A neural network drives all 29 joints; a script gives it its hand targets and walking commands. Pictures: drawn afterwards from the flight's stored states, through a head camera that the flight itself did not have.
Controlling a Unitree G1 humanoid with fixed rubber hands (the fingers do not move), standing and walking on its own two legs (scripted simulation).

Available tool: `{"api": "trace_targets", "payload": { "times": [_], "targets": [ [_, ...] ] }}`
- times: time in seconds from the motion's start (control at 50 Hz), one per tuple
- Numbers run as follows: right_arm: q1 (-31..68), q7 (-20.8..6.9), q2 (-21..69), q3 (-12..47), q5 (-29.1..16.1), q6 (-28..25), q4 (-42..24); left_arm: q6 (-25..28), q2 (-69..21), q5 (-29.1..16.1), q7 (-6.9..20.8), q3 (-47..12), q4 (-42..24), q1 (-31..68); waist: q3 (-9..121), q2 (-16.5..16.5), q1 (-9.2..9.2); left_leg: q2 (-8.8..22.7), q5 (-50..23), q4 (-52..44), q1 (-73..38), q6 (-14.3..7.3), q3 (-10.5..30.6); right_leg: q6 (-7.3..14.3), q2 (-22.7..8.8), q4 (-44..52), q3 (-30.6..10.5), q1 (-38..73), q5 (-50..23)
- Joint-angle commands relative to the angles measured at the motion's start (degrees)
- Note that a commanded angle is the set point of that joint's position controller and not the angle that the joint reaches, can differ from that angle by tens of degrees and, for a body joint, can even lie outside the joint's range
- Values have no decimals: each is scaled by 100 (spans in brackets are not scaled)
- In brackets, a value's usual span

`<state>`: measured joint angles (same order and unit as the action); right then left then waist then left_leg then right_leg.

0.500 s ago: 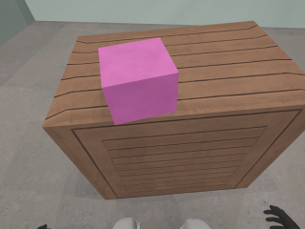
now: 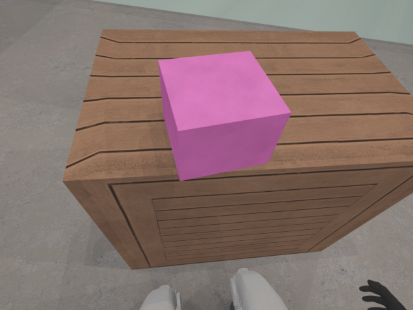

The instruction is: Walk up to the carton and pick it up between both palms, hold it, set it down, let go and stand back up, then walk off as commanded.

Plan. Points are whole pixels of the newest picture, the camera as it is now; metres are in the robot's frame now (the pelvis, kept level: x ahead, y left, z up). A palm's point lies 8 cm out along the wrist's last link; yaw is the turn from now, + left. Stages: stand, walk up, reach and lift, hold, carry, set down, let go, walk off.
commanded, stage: walk up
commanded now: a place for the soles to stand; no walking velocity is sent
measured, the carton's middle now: (215, 114) +0.45 -0.01 +0.11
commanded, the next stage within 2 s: reach and lift in 2.00 s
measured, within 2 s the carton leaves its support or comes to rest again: neither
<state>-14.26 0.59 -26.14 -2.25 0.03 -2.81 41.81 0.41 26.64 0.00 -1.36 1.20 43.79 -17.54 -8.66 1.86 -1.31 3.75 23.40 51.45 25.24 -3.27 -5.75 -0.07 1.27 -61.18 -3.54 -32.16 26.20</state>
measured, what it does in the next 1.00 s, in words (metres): steps on the spot: right foot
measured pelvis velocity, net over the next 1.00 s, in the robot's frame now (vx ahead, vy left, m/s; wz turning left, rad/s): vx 0.00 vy -0.04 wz -0.04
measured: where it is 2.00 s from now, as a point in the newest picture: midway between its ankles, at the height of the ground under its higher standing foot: outside the picture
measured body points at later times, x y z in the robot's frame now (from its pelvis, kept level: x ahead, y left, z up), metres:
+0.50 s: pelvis -0.01 -0.04 +0.00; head +0.00 -0.05 +0.45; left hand +0.10 +0.29 -0.08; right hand +0.12 -0.37 -0.08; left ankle +0.04 +0.08 -0.70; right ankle +0.02 -0.16 -0.70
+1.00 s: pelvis +0.00 -0.04 +0.00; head +0.01 -0.05 +0.45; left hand +0.12 +0.29 -0.08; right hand +0.12 -0.38 -0.09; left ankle +0.04 +0.08 -0.70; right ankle +0.02 -0.16 -0.70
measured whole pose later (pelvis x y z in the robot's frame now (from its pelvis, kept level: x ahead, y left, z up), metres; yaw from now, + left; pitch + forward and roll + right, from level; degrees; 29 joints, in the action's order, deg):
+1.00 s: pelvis +0.00 -0.04 +0.00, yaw -2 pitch -2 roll +0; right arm -10.4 -0.5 -26.1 -2.2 0.0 -1.6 44.2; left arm 3.8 26.2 0.0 -1.3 1.2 43.8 -16.4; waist -2.6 -1.4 -1.3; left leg 4.6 23.9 50.2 24.9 -2.0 -6.0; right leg -0.1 2.0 -49.9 -3.4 -24.0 24.4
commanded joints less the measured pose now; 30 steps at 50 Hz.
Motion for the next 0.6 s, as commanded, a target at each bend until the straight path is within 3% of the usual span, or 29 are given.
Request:
{"api": "trace_targets", "payload": {
  "times": [0.0,0.02,0.06,0.1,0.12,0.14,0.16,0.18,0.2,0.22,0.24,0.26,0.28,0.3,0.32,0.34,0.36,0.38,0.4,0.42,0.44,0.46,0.48,0.5,0.52,0.54,0.56,0.58],
  "targets": [
    [156,111,-1264,-542,104,-38,-199,25,1013,8,-125,476,96,60,735,-1279,-147,1598,-881,-2545,-1118,-436,1921,112,-190,48,14,-397,-264],
    [187,106,-1268,-518,50,3,-194,65,1055,-3,-115,459,137,-29,779,-1123,-85,1669,-687,-2556,-951,-587,1965,150,-164,119,54,-164,-31],
    [722,53,-1288,-489,73,53,-267,121,985,46,-88,444,208,-216,734,-1269,107,1558,472,-2507,-358,-822,1598,151,-351,683,464,397,-118],
    [858,18,-1354,-470,76,137,-206,195,960,131,-26,480,279,-450,846,-1139,239,1282,656,-1890,-79,-648,1134,195,-198,1748,731,1259,-728],
    [734,-26,-1257,-449,57,174,-180,244,1020,137,-62,507,293,-343,723,-1035,219,1101,490,-1519,67,-523,990,178,-31,2216,788,1502,-654],
    [428,-27,-1124,-378,50,164,-47,289,1085,192,-81,574,260,-220,773,-758,193,1039,-55,-1033,-45,-390,908,284,27,2669,192,1602,-625],
    [28,-13,-947,-333,42,163,21,348,1381,195,-107,613,225,-215,1128,129,89,807,-108,-48,110,-225,631,503,-563,3134,-1180,1825,-856],
    [355,-40,-763,-253,-31,167,-95,425,1508,160,-138,584,58,95,983,339,12,93,462,210,365,133,465,1135,-1399,3332,-2970,1328,-1451],
    [603,-4,-929,-351,-49,173,-51,431,1643,153,-115,590,6,381,897,453,57,-84,1218,241,362,182,665,1635,-1695,3210,-3336,1307,-1564],
    [680,8,-1017,-360,-48,144,6,445,1570,145,-124,493,-50,425,781,367,-2,-59,1243,-29,129,171,704,1639,-1621,3082,-3092,1073,-1982],
    [583,-14,-983,-385,-68,111,97,443,1505,131,-119,467,20,545,778,534,-66,19,845,-488,-221,111,710,1439,-1408,2882,-2667,862,-2115],
    [342,-15,-993,-351,-45,8,189,429,1333,128,-102,379,-100,728,739,562,-279,127,-63,-1207,-733,78,793,1088,-1068,2507,-2006,669,-2985],
    [89,0,-1168,-400,-71,-82,232,404,1025,57,-65,308,-128,774,1301,130,-313,529,-1234,-1430,-1494,-85,1013,725,-750,2001,-1226,574,-3540],
    [32,-10,-1419,-459,-27,-90,283,395,978,39,-69,297,-83,663,1594,-177,-302,959,-1564,-1718,-1717,-246,1538,451,-387,1592,-722,556,-3030],
    [216,6,-1460,-423,-21,-69,221,367,977,-13,-70,297,-17,471,1653,-203,-125,1414,-1026,-1981,-1469,-686,1848,319,-145,1213,-254,633,-1907],
    [380,-26,-1436,-409,-19,-38,170,327,1057,44,-87,371,112,364,1490,-344,-49,1549,-495,-2025,-1022,-851,1825,353,-139,1289,-75,883,-1059],
    [764,-34,-1350,-359,-14,-11,170,343,1028,69,-88,324,89,246,1010,-423,158,1514,-382,-1905,-405,-800,1507,371,-194,1549,-62,988,-964],
    [993,-57,-1180,-262,-28,48,116,373,1016,58,-43,339,176,173,814,-446,237,1026,-3,-1733,-185,-357,969,536,-337,2234,-509,1022,-1084],
    [995,-55,-1012,-255,-77,83,124,408,1100,120,-35,319,156,255,805,32,136,665,180,-1197,-173,-166,666,684,-625,2705,-1143,913,-1433],
    [688,-60,-1022,-296,-80,122,120,432,1224,168,-35,375,84,322,962,526,-35,346,595,-910,-217,-23,551,936,-858,2866,-1778,939,-1016],
    [676,-56,-951,-297,-38,103,187,419,1308,179,-45,346,32,505,788,538,-93,73,724,-825,-382,66,579,1042,-1038,3051,-2233,518,-812],
    [622,-40,-952,-310,-68,107,230,449,1391,187,-39,380,92,524,854,577,-55,84,743,-863,-461,87,805,1195,-1261,3144,-2534,466,-682],
    [617,-56,-937,-283,-18,60,266,448,1301,152,-39,328,-15,664,767,386,-99,135,446,-1172,-676,69,886,1085,-1140,2964,-2389,290,-893],
    [550,-49,-1045,-281,-30,3,261,415,1129,125,-20,258,-84,880,861,135,-192,436,423,-1644,-1046,-11,991,831,-829,2706,-1688,-148,-955],
    [496,-55,-1174,-304,25,-62,408,390,795,83,-19,234,-51,968,826,-518,-210,809,671,-2291,-1234,-172,1426,546,-445,2281,-1027,-211,-1091],
    [581,-55,-1296,-323,51,-73,367,364,770,64,3,219,-33,748,806,-591,-24,1247,872,-2657,-745,-499,1928,383,-156,1781,-335,288,-1010],
    [718,-41,-1359,-336,32,-63,320,358,863,65,-4,240,98,459,841,-544,78,1453,963,-2659,-720,-633,1790,358,-106,1577,-82,429,-1107],
    [937,-49,-1359,-369,33,-38,288,355,914,78,-1,322,201,294,804,-591,196,1451,1033,-2527,-432,-622,1699,377,-117,1615,47,777,-795]
  ]
}}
